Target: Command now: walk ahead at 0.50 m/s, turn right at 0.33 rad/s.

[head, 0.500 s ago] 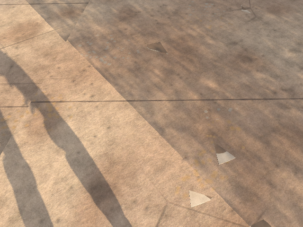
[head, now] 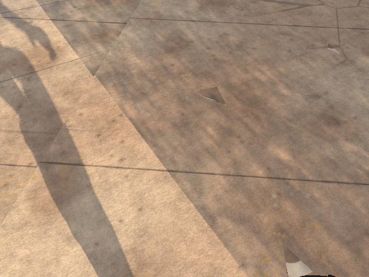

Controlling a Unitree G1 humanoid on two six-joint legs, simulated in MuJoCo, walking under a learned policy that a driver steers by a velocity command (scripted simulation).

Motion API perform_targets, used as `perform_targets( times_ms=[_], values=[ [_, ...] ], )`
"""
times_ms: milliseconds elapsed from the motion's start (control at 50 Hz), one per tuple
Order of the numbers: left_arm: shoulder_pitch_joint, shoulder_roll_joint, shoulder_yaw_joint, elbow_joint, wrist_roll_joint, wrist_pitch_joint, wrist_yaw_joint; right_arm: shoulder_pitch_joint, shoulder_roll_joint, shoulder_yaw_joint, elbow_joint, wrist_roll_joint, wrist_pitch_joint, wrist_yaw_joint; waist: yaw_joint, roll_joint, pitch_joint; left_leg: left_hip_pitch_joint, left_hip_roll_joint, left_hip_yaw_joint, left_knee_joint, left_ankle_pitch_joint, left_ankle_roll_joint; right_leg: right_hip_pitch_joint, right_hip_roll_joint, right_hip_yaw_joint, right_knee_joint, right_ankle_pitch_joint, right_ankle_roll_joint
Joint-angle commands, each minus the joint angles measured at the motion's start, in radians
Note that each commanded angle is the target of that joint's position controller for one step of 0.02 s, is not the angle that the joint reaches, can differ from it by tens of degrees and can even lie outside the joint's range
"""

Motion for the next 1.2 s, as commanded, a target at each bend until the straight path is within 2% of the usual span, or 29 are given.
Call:
perform_targets(
  times_ms=[20, 40, 60, 80, 100, 120, 160, 260, 340, 440, 500, 540, 560, 580, 600, 620, 660, 680, 720, 780, 880, 1000, 1060, 1100, 1120, 1140, 1160, 1180, 1200],
  values=[
    [-0.047, 0.16, 0.03, -0.057, -0.01, -0.009, 0.0, 0.352, -0.176, -0.059, 0.048, -0.019, -0.038, -0.029, -0.21, -0.028, -0.165, 0.475, 0.03, -0.057, -0.092, -0.017, 0.062, -0.202, -0.19, 0.087, 0.422, 0.758, -0.091],
    [0.001, 0.075, 0.011, -0.101, -0.045, -0.01, -0.006, 0.476, -0.282, -0.085, 0.046, -0.047, -0.042, -0.041, -0.215, 0.133, -0.323, 0.766, 0.323, -0.418, -0.134, -0.157, 0.13, -0.49, -0.069, 0.014, 0.763, 0.319, -0.05],
    [0.051, 0.097, 0.025, -0.1, -0.043, -0.001, 0.0, 0.435, -0.295, -0.091, 0.039, -0.026, -0.022, -0.032, -0.174, 0.23, -0.383, 0.796, 0.436, -0.708, -0.252, -0.172, 0.194, -0.663, 0.011, 0.043, 0.957, -0.142, -0.051],
    [-0.006, 0.148, 0.042, -0.096, -0.023, 0.012, 0.003, 0.33, -0.212, -0.072, 0.015, -0.01, -0.012, -0.029, -0.135, 0.09, -0.236, 0.661, 0.396, -0.585, -0.265, -0.255, 0.171, -0.712, -0.069, 0.09, 1.014, -0.073, -0.061],
    [-0.068, 0.126, 0.04, -0.104, -0.016, 0.014, -0.005, 0.259, -0.139, -0.053, 0.005, -0.002, -0.017, -0.027, -0.123, 0.022, -0.111, 0.514, 0.349, -0.444, -0.304, -0.241, 0.149, -0.712, -0.106, 0.089, 0.985, 0.006, -0.056],
    [-0.088, 0.097, 0.039, -0.109, -0.013, 0.019, -0.012, 0.228, -0.108, -0.045, 0.006, -0.004, -0.022, -0.028, -0.099, 0.026, -0.052, 0.418, 0.302, -0.335, -0.342, -0.19, 0.114, -0.684, -0.135, 0.085, 0.939, 0.053, -0.053],
    [-0.085, 0.079, 0.043, -0.113, 0.009, 0.046, -0.028, 0.244, -0.083, -0.037, 0.029, 0.0, -0.037, -0.037, -0.065, 0.063, -0.02, 0.334, 0.252, -0.195, -0.369, -0.071, 0.082, -0.642, -0.158, 0.075, 0.903, 0.089, -0.035],
    [-0.22, 0.069, 0.042, -0.178, 0.009, 0.077, -0.05, 0.329, -0.108, -0.044, 0.06, 0.006, -0.066, -0.037, -0.06, 0.048, 0.001, 0.362, 0.238, -0.028, -0.404, 0.09, 0.09, -0.765, -0.18, 0.047, 0.838, 0.24, -0.01],
    [-0.372, 0.06, 0.028, -0.241, 0.007, 0.073, -0.067, 0.362, -0.111, -0.042, 0.072, 0.004, -0.065, -0.038, -0.082, 0.046, 0.037, 0.383, 0.208, 0.085, -0.404, 0.175, 0.084, -0.764, -0.167, -0.003, 0.598, 0.369, 0.0],
    [-0.502, 0.073, 0.02, -0.303, 0.015, 0.071, -0.08, 0.441, -0.152, -0.053, 0.096, 0.002, -0.051, -0.049, -0.117, 0.047, 0.053, 0.523, 0.251, 0.159, -0.36, 0.318, 0.076, -0.721, -0.136, -0.087, 0.408, 0.327, -0.045],
    [-0.463, 0.097, 0.031, -0.304, 0.02, 0.071, -0.073, 0.443, -0.185, -0.062, 0.099, -0.002, -0.029, -0.057, -0.088, 0.076, 0.012, 0.603, 0.26, 0.209, -0.197, 0.694, 0.059, -0.619, -0.06, -0.138, 0.367, 0.18, -0.098],
    [-0.29, 0.132, 0.053, -0.259, 0.019, 0.061, -0.06, 0.436, -0.215, -0.07, 0.092, -0.001, -0.006, -0.054, -0.018, 0.077, -0.091, 0.592, 0.256, 0.225, 0.094, 0.808, 0.051, -0.423, 0.016, -0.148, 0.308, 0.113, -0.146],
    [-0.128, 0.177, 0.075, -0.209, 0.029, 0.052, -0.046, 0.419, -0.214, -0.069, 0.075, 0.001, 0.001, -0.049, 0.057, 0.021, -0.18, 0.452, 0.236, 0.239, 0.35, 0.633, 0.018, -0.187, 0.004, -0.081, 0.225, 0.134, -0.184],
    [-0.067, 0.296, 0.107, -0.207, 0.039, 0.05, -0.031, 0.437, -0.117, -0.048, 0.012, 0.017, -0.003, -0.037, 0.042, -0.169, -0.282, 0.067, 0.134, 0.233, 0.703, -0.002, -0.036, 0.122, -0.283, 0.343, 0.189, 0.024, -0.289],
    [-0.079, 0.354, 0.116, -0.232, 0.008, 0.062, -0.027, 0.367, -0.145, -0.056, -0.052, 0.011, -0.017, -0.022, 0.023, -0.197, -0.336, -0.182, -0.042, 0.036, 0.91, -0.462, -0.072, 0.208, -0.427, 0.795, 0.022, 0.097, -0.381],
    [-0.1, 0.327, 0.109, -0.219, -0.002, 0.071, -0.02, 0.248, -0.164, -0.058, -0.075, 0.007, -0.025, -0.018, 0.03, -0.063, -0.204, -0.288, 0.026, -0.066, 0.901, -0.355, -0.06, 0.139, -0.391, 0.626, 0.004, 0.162, -0.342],
    [-0.204, 0.231, 0.084, -0.225, -0.013, 0.061, -0.011, 0.277, -0.143, -0.051, -0.056, 0.009, -0.038, -0.02, -0.058, 0.003, -0.054, -0.198, 0.095, -0.071, 0.723, -0.217, -0.052, -0.106, -0.3, 0.403, -0.014, 0.37, -0.258],
    [-0.237, 0.202, 0.075, -0.229, -0.023, 0.052, -0.007, 0.297, -0.145, -0.052, -0.052, -0.013, -0.022, -0.021, -0.093, -0.004, -0.041, -0.134, 0.107, -0.076, 0.671, -0.206, -0.065, -0.18, -0.252, 0.337, -0.023, 0.452, -0.236],
    [-0.233, 0.19, 0.066, -0.234, -0.028, 0.031, -0.009, 0.321, -0.133, -0.05, -0.052, -0.029, 0.012, -0.014, -0.116, -0.025, -0.069, -0.071, 0.107, -0.072, 0.622, -0.198, -0.088, -0.228, -0.21, 0.288, -0.028, 0.548, -0.234],
    [-0.169, 0.226, 0.073, -0.226, -0.026, 0.017, -0.013, 0.241, -0.123, -0.046, -0.087, -0.026, 0.034, -0.008, -0.099, -0.039, -0.049, -0.122, 0.1, -0.055, 0.52, -0.12, -0.112, -0.251, -0.181, 0.276, -0.055, 0.532, -0.225],
    [-0.058, 0.23, 0.071, -0.217, -0.024, 0.02, -0.013, 0.047, -0.135, -0.04, -0.159, -0.02, 0.035, -0.005, -0.028, -0.072, -0.011, -0.239, 0.074, -0.065, 0.311, 0.03, -0.118, -0.154, -0.178, 0.325, -0.059, 0.505, -0.196],
    [0.016, 0.23, 0.065, -0.206, -0.011, 0.02, 0.002, -0.088, -0.132, -0.02, -0.224, -0.009, 0.013, 0.008, 0.017, -0.093, 0.003, -0.188, 0.015, -0.045, 0.095, 0.086, -0.075, -0.051, -0.198, 0.342, 0.004, 0.649, -0.174],
    [-0.032, 0.251, 0.064, -0.209, -0.008, 0.011, 0.01, 0.033, -0.162, -0.029, -0.198, -0.008, 0.0, 0.002, -0.052, -0.108, -0.017, 0.048, -0.027, -0.037, -0.001, 0.022, -0.017, -0.078, -0.212, 0.33, 0.072, 0.831, -0.121],
    [-0.058, 0.265, 0.064, -0.205, -0.006, 0.004, 0.001, 0.283, -0.207, -0.051, -0.124, -0.008, -0.016, -0.02, -0.171, -0.064, -0.142, 0.356, -0.048, -0.025, -0.076, 0.003, 0.028, -0.121, -0.143, 0.264, 0.371, 0.946, -0.086],
    [-0.041, 0.204, 0.047, -0.228, -0.01, -0.001, -0.003, 0.437, -0.268, -0.064, -0.108, -0.028, -0.026, -0.036, -0.217, 0.021, -0.265, 0.572, 0.153, -0.234, -0.075, -0.042, 0.075, -0.255, -0.082, 0.214, 0.647, 0.675, -0.063],
    [0.142, 0.12, 0.037, -0.216, -0.051, 0.005, -0.004, 0.456, -0.371, -0.09, -0.089, -0.037, -0.019, -0.032, -0.129, 0.294, -0.369, 0.782, 0.412, -0.727, -0.166, 0.146, 0.251, -0.546, 0.12, 0.125, 0.985, -0.107, -0.006],
    [0.099, 0.197, 0.042, -0.195, -0.008, 0.01, 0.006, 0.387, -0.28, -0.074, -0.097, 0.004, -0.007, -0.019, -0.11, 0.11, -0.282, 0.674, 0.378, -0.789, -0.212, 0.192, 0.253, -0.622, 0.067, 0.188, 1.06, -0.122, -0.018],
    [0.004, 0.192, 0.042, -0.21, -0.001, 0.013, 0.003, 0.284, -0.208, -0.055, -0.111, 0.016, -0.008, -0.016, -0.083, 0.03, -0.144, 0.536, 0.333, -0.593, -0.2, 0.317, 0.24, -0.627, 0.02, 0.172, 1.046, -0.044, -0.007],
    [-0.064, 0.185, 0.037, -0.226, 0.006, 0.013, 0.0, 0.25, -0.155, -0.038, -0.107, 0.013, -0.012, -0.011, -0.081, -0.015, -0.104, 0.465, 0.278, -0.466, -0.197, 0.503, 0.22, -0.618, -0.016, 0.143, 0.998, -0.009, 0.002]
  ],
)
Velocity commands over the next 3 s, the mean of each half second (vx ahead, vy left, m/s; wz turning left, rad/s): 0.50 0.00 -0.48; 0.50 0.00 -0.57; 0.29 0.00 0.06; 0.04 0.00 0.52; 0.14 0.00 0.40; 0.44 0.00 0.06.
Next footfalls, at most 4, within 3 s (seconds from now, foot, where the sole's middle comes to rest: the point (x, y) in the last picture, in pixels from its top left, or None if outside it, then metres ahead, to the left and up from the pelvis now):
0.02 left None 0.18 0.10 -0.77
0.56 right None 0.41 -0.14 -0.77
1.12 left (249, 199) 0.77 -0.16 -0.77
1.62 right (299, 215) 0.72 -0.35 -0.77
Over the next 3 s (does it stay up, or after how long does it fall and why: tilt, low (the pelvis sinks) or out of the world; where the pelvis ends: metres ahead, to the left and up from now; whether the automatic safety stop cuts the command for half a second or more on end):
stays up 0.93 -0.24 0.01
